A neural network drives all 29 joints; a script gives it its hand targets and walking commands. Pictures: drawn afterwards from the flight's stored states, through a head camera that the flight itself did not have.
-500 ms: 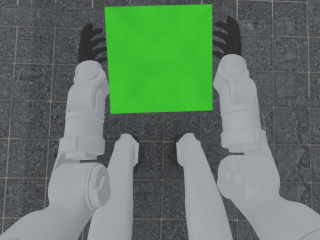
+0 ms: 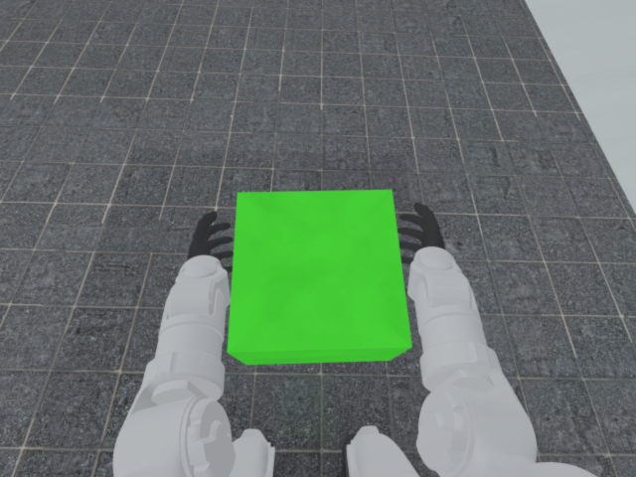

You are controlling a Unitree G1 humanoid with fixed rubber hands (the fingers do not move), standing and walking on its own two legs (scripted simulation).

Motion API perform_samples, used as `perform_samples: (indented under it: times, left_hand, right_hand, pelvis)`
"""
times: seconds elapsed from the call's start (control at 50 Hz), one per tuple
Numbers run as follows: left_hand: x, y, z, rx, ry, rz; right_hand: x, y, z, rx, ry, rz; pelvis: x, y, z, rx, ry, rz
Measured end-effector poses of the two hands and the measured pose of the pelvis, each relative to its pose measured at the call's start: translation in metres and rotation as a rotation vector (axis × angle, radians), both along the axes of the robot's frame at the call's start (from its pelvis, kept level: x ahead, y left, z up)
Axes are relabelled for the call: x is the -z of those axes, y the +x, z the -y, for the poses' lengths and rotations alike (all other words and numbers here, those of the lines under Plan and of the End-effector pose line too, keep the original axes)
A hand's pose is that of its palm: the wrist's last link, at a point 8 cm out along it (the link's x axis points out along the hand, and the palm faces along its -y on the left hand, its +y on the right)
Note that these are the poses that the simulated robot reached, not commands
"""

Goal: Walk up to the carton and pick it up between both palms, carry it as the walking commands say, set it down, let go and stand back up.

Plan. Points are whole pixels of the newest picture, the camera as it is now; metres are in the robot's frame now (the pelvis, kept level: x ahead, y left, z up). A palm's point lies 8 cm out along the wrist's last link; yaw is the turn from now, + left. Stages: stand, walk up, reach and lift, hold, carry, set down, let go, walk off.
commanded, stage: reach and lift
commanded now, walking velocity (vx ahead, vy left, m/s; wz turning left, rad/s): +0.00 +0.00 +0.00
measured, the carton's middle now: (316, 280) +0.38 -0.01 -0.09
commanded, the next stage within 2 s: hold in 1.70 s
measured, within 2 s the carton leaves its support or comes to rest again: neither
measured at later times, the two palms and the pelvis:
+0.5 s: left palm (190, 252) +0.36 +0.15 +0.05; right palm (442, 242) +0.37 -0.16 +0.06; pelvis +0.07 -0.01 +0.04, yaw +1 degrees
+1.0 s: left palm (177, 250) +0.34 +0.15 +0.09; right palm (451, 242) +0.35 -0.15 +0.09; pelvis +0.05 +0.00 +0.04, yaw +1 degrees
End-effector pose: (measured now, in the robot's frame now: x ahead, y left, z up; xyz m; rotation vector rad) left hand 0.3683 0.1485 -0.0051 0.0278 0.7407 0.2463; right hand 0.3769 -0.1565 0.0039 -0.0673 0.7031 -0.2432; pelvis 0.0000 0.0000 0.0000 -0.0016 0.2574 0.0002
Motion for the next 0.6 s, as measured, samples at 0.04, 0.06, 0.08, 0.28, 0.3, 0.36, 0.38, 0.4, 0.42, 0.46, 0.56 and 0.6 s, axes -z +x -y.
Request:
perform_samples:
  times: [0.04, 0.06, 0.08, 0.28, 0.3, 0.36, 0.38, 0.4, 0.42, 0.46, 0.56, 0.6]
  left_hand:
    - [-0.011, 0.002, 0.001, 0.008, -0.002, 0.009]
    - [-0.016, 0.003, 0.002, 0.01, -0.001, 0.015]
    - [-0.02, 0.004, 0.003, 0.014, -0.001, 0.02]
    - [-0.04, -0.002, 0.001, 0.012, -0.001, 0.017]
    - [-0.04, -0.003, 0.001, 0.009, 0.0, 0.013]
    - [-0.042, -0.007, -0.001, 0.009, 0.0, 0.003]
    - [-0.043, -0.007, -0.001, 0.01, -0.002, -0.001]
    - [-0.044, -0.008, -0.002, 0.009, -0.001, -0.002]
    - [-0.046, -0.009, -0.002, 0.009, 0.001, 0.0]
    - [-0.051, -0.009, -0.002, 0.011, 0.007, 0.007]
    - [-0.066, -0.01, -0.002, 0.016, 0.009, 0.026]
    - [-0.073, -0.011, -0.002, 0.022, 0.011, 0.033]
  right_hand:
    - [-0.012, 0.002, 0.002, -0.005, -0.003, 0.009]
    - [-0.018, 0.003, 0.003, -0.006, -0.005, 0.014]
    - [-0.022, 0.004, 0.004, -0.007, -0.003, 0.019]
    - [-0.038, -0.003, 0.002, -0.004, 0.015, 0.017]
    - [-0.038, -0.004, 0.002, 0.0, 0.019, 0.012]
    - [-0.04, -0.008, 0.0, -0.006, 0.016, 0.0]
    - [-0.04, -0.009, 0.0, -0.013, 0.011, -0.004]
    - [-0.041, -0.009, 0.0, -0.017, 0.008, -0.006]
    - [-0.043, -0.009, -0.001, -0.017, 0.007, -0.004]
    - [-0.049, -0.009, -0.001, -0.019, 0.004, 0.003]
    - [-0.065, -0.011, -0.001, -0.017, 0.005, 0.021]
    - [-0.071, -0.012, -0.001, -0.018, 0.005, 0.027]
  pelvis:
    - [-0.005, 0.009, 0.001, 0.001, 0.002, 0.019]
    - [-0.007, 0.014, 0.001, 0.002, 0.004, 0.03]
    - [-0.01, 0.018, 0.001, 0.004, 0.005, 0.04]
    - [-0.034, 0.054, 0.004, 0.009, 0.007, 0.122]
    - [-0.035, 0.056, 0.004, 0.008, 0.007, 0.127]
    - [-0.039, 0.062, 0.005, 0.003, 0.005, 0.143]
    - [-0.04, 0.063, 0.005, 0.001, 0.005, 0.148]
    - [-0.04, 0.064, 0.006, -0.001, 0.004, 0.153]
    - [-0.041, 0.064, 0.006, -0.003, 0.003, 0.158]
    - [-0.042, 0.066, 0.006, -0.006, 0.002, 0.171]
    - [-0.044, 0.067, 0.005, -0.014, 0.001, 0.211]
    - [-0.045, 0.067, 0.005, -0.013, 0.001, 0.234]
